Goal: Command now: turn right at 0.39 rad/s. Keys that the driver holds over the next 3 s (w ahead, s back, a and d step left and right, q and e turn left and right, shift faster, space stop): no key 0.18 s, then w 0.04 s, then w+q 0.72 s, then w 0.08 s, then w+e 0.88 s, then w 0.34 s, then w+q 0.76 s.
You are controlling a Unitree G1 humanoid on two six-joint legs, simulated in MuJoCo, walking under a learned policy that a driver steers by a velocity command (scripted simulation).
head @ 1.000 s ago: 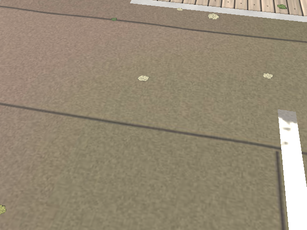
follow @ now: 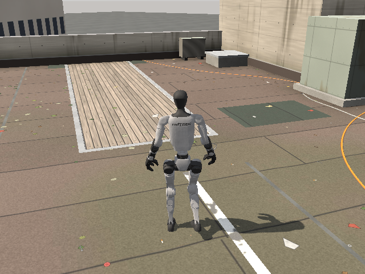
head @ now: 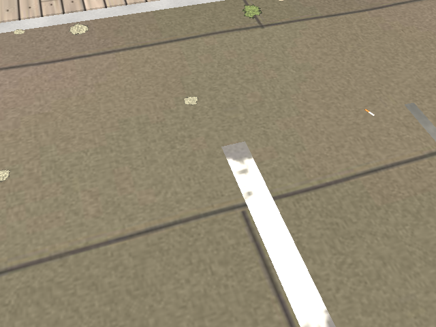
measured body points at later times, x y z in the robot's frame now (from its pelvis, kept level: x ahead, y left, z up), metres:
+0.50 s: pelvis +0.06 -0.03 +0.01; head +0.07 -0.05 +0.46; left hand +0.09 +0.24 -0.10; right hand +0.18 -0.30 -0.12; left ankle +0.14 +0.14 -0.66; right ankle -0.01 -0.14 -0.74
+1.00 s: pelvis +0.30 +0.09 +0.00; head +0.32 +0.12 +0.45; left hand +0.36 +0.40 -0.09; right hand +0.49 -0.13 -0.10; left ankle +0.28 +0.16 -0.74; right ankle +0.40 -0.07 -0.65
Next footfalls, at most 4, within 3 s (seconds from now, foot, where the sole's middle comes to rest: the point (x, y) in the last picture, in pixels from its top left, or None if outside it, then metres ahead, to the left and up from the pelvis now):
0.28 right None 0.03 -0.14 -0.78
0.76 left None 0.32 0.17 -0.78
1.32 right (192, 250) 0.70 0.10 -0.78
1.80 left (126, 193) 0.91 0.34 -0.78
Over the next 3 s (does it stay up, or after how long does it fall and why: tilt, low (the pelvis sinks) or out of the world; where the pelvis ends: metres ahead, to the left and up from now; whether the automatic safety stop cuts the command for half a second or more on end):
stays up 1.38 0.23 0.00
